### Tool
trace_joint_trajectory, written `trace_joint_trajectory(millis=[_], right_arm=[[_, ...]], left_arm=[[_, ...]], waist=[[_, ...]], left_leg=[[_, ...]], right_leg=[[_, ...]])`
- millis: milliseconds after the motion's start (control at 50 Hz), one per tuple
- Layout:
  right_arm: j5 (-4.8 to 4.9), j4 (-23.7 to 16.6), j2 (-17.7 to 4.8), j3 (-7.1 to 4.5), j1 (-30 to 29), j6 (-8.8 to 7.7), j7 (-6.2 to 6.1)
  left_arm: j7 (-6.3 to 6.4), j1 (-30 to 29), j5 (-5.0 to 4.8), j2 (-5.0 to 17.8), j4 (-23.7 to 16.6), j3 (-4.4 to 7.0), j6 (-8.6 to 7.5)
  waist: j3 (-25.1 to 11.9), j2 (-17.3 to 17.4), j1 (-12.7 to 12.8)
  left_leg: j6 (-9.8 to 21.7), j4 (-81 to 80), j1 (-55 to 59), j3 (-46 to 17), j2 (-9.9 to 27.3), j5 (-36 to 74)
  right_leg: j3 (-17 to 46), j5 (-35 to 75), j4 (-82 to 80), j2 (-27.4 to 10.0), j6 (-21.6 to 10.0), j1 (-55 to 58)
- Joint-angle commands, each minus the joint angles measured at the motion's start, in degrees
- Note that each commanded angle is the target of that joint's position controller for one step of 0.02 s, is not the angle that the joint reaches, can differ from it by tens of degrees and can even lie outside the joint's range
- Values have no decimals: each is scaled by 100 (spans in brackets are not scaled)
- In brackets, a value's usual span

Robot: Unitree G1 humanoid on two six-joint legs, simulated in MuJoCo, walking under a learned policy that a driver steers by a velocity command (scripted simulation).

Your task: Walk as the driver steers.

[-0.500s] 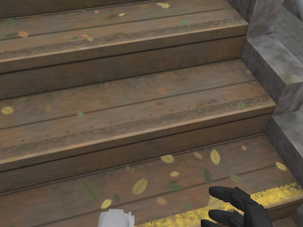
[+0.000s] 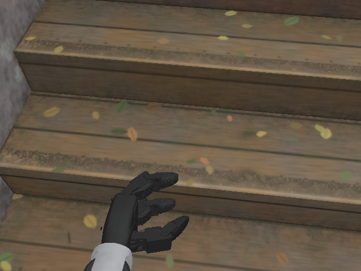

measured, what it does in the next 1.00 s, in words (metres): climbs, turning right: left foot 0.16 m higher, then right foot 0.16 m higher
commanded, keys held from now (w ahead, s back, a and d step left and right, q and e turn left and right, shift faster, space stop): w+shift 0.08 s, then w+e+shift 0.76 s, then w+shift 0.04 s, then w+q+shift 0.12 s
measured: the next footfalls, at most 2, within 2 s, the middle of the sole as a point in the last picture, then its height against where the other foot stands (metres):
left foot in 0.32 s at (130, 246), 0.16 m higher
right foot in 0.72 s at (195, 137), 0.16 m higher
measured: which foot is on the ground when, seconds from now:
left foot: up 0.00-0.30, down 0.32-0.72, up 0.74-1.00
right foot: down 0.00-0.32, up 0.34-0.70, down 0.72-1.00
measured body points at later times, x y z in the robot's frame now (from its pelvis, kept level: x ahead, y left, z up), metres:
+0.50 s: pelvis +0.42 +0.04 +0.24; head +0.43 +0.05 +0.69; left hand +0.59 +0.27 +0.14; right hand +0.47 -0.22 +0.12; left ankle +0.40 +0.15 -0.47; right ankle +0.36 -0.08 -0.16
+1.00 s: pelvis +0.82 -0.04 +0.45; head +0.85 -0.03 +0.90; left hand +0.89 +0.22 +0.30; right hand +1.08 -0.27 +0.51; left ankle +1.00 +0.01 -0.03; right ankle +0.67 -0.03 -0.29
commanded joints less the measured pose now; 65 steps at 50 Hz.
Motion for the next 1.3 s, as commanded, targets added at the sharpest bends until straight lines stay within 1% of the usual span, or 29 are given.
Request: trace_joint_trajectory(millis=[20,60,100,200,240,260,300,320,340,360,440,520,580,660,700,720,740,780,820,940,980,1020,1060,1080,1100,1120,1180,1240,1300], right_arm=[[-305,-1619,-191,-110,-1511,-352,206],[-509,-2063,508,234,-2170,-111,71],[-370,-2290,1033,539,-2429,157,61],[-76,-3245,899,764,-3990,410,-253],[-30,-3250,764,946,-3476,272,-88],[-67,-2721,389,746,-2790,247,36],[-99,-2396,-282,244,-438,487,-138],[-221,-2282,-853,-33,-236,516,-164],[-385,-2048,-1601,-204,-361,420,-236],[-394,-2019,-1345,-228,-733,384,-119],[-313,-375,446,236,-1174,28,18],[-269,213,385,355,-1074,-262,14],[-165,631,59,420,-720,-356,-43],[372,-501,-1745,32,-1283,-380,-597],[544,-1080,-2136,-230,-1731,-339,-342],[468,-1264,-1740,-221,-1965,-236,-98],[-68,-1389,-533,28,-1839,-191,179],[-506,-2648,-24,291,-1891,-302,157],[-638,-3077,517,657,-2841,-182,-44],[-372,-3702,859,1062,-4320,221,-329],[-178,-3164,371,930,-3258,236,-331],[-50,-2611,-126,645,-1787,326,-384],[115,-2016,-824,368,-363,169,-222],[259,-1273,-987,146,-192,141,-122],[68,-816,-846,115,-471,221,8],[-30,-839,-636,138,-432,296,-47],[-119,-338,42,199,-396,99,0],[-185,-94,199,360,-566,-58,-52],[80,48,-206,233,-468,85,-228]], left_arm=[[78,1920,124,2089,651,1242,71],[-47,2014,-56,1055,1619,1017,-134],[-153,2640,96,581,2539,932,-271],[-307,2869,-70,1313,3210,972,-492],[-104,2470,-429,1522,3122,992,-325],[-64,2820,-638,2026,2738,1054,-425],[-253,2360,-562,3619,2430,1623,-825],[-410,2088,-447,3323,2248,1708,-910],[-643,2109,-442,1943,1885,1523,-852],[-589,2593,-303,1614,1671,1484,-759],[-502,1558,175,116,768,875,-235],[-271,769,-152,215,270,780,385],[10,-654,20,289,-487,609,570],[-214,1562,43,1325,466,851,921],[-246,2932,42,2152,760,1154,836],[-261,2869,-36,2378,780,1321,713],[-326,1379,-303,2264,821,1399,599],[-210,1427,13,2602,937,1428,616],[-206,2360,149,2047,1633,1260,369],[-285,2788,-53,1647,2469,1044,-86],[-127,2043,-317,1784,2150,1076,-140],[-87,1873,-504,3051,1984,1498,-346],[-86,1129,-489,3231,1572,1693,-326],[-135,467,-43,2421,1172,1566,-369],[-98,1248,398,997,812,1179,-469],[-263,1528,337,1006,509,1119,-396],[-353,484,543,311,-4,658,-52],[-178,-620,287,111,-577,400,68],[-209,-633,117,195,-968,157,-2]], waist=[[-2487,-1615,871],[-599,-7,403],[217,44,103],[1744,-590,-345],[791,103,-694],[-799,147,-457],[-2560,-1278,-1789],[-2918,-1109,-1857],[-2473,1436,-1213],[-2933,722,-907],[-226,126,261],[625,11,670],[1013,-236,900],[-1029,396,1660],[-2280,230,2145],[-2209,159,2042],[-1035,-1123,1080],[-1649,-938,448],[-78,-138,371],[1069,-91,58],[-109,-77,-422],[-1795,-734,-985],[-2655,118,-1903],[-2138,871,-1759],[-1237,1599,-325],[-2029,411,-16],[115,-323,302],[1494,-491,520],[682,-626,617]], left_leg=[[-277,7084,-3821,62,141,-1084],[26,8283,-5204,164,645,-1306],[282,8500,-6064,-103,712,-2350],[124,7171,-6585,1186,959,-4226],[36,3068,-1860,2029,1345,-2347],[-137,2940,783,2400,639,-1477],[-390,1721,1925,1798,437,-2318],[-358,759,2038,970,586,-2720],[366,-1258,1989,-2151,2485,-1491],[446,-2408,1865,-4034,3211,-1882],[62,-2186,709,-520,2405,-2232],[-555,-3451,-217,1213,2605,-1359],[-916,-4383,-942,2582,2038,995],[-457,-3122,45,2908,2417,8461],[-163,-241,670,2312,2570,9737],[-190,2369,463,2141,2057,7374],[-491,4492,-1852,1474,1043,-669],[-714,8596,-4786,501,582,-1626],[-524,9506,-6071,676,872,-2323],[-124,6667,-5498,1385,1369,-3816],[-200,4043,-1203,2312,1029,-2535],[-297,3087,171,2176,675,-1795],[131,-579,452,1675,723,-1204],[513,-2163,1209,817,986,-404],[789,-441,2344,-554,1612,4577],[1333,-1261,3539,-2087,1970,2929],[925,-2464,1612,-1453,1687,-1720],[360,-3512,-1032,-415,1352,-791],[347,-5259,-3202,394,860,1256]], right_leg=[[5359,390,-4303,-2248,-1755,5335],[4167,-479,-4513,-1997,-1312,4258],[2488,37,-4638,-1511,-623,3949],[695,2707,-6535,-1213,-664,2395],[-126,3050,-7642,-523,-717,342],[183,6831,-6890,-453,-1023,482],[693,11331,-4148,-1130,-834,2821],[1049,10451,-2225,-885,-480,3119],[1307,3146,1398,609,-67,1484],[2272,2140,4178,902,-43,556],[1320,1754,6337,216,-638,-2183],[1187,489,6215,248,-681,-2755],[313,142,4037,281,-753,-2025],[-765,698,1558,614,-851,1802],[-279,307,55,1128,-792,3576],[456,261,-2128,1277,-986,3957],[2022,1031,-3337,1144,-1472,3859],[5878,1337,-4895,-509,-2053,4857],[4686,1097,-4859,-246,-1527,3903],[2211,2957,-6225,-117,-688,1622],[1104,7553,-6636,144,-788,460],[1302,12181,-4997,-630,-667,2424],[1118,12610,-443,-190,38,4361],[968,5303,1930,836,214,3008],[1681,1146,4288,1409,300,-84],[1694,988,5462,1246,66,-1567],[834,-41,7009,546,-367,-3303],[201,-639,6172,176,-328,-3192],[-550,326,1712,67,-303,1219]])
Keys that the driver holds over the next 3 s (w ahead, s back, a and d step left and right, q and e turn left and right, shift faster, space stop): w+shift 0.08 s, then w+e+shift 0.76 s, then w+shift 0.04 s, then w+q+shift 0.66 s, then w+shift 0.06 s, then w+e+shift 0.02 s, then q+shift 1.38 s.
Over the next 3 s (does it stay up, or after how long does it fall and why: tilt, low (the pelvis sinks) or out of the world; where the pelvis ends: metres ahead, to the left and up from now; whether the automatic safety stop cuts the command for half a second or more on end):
stays up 1.88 -0.10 1.07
